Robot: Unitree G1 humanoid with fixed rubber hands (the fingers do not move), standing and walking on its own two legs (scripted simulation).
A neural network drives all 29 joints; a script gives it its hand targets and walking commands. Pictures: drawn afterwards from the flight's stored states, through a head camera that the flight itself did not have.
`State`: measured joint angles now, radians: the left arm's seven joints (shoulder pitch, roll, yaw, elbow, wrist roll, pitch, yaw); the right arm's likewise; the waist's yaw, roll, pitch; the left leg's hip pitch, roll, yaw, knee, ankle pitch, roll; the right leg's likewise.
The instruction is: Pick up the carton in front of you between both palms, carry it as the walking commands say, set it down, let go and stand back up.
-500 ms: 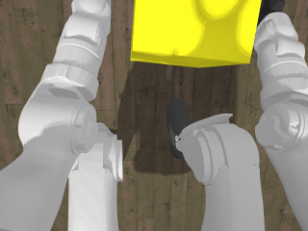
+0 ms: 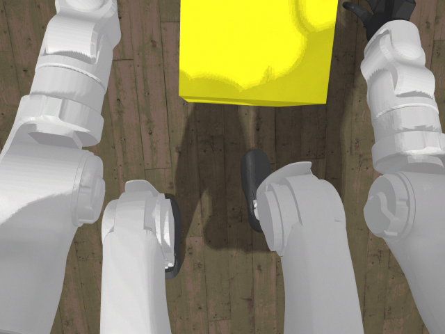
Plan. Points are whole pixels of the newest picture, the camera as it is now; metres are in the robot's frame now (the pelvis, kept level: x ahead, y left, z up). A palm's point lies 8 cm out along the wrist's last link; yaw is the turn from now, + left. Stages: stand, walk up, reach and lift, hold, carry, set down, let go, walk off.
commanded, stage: set down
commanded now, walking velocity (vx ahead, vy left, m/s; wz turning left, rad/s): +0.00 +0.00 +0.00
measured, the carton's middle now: (244, 45) +0.52 -0.11 -0.28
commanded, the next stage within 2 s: let go in 0.82 s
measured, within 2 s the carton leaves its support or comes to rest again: neither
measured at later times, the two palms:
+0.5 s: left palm out of the picture +0.59 +0.09 +0.01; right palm out of the picture +0.49 -0.29 +0.02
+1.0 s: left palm out of the picture +0.57 +0.11 +0.15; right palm out of the picture +0.47 -0.29 +0.15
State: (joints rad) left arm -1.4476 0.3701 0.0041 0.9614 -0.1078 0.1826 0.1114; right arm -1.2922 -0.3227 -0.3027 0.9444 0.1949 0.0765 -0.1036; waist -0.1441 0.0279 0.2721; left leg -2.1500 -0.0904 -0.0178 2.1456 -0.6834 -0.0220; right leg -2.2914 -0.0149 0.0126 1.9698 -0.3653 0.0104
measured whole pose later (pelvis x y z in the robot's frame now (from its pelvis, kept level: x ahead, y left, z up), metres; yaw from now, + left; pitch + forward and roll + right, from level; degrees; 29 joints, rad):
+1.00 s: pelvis +0.05 -0.01 +0.25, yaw +1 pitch +44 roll +3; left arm -1.03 0.23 0.23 0.86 0.10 0.18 0.03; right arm -0.84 -0.19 -0.37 0.70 -0.05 0.14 0.03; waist -0.12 0.04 -0.11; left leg -1.49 -0.06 -0.04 1.15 -0.43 -0.02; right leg -1.61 -0.01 0.02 1.05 -0.22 -0.01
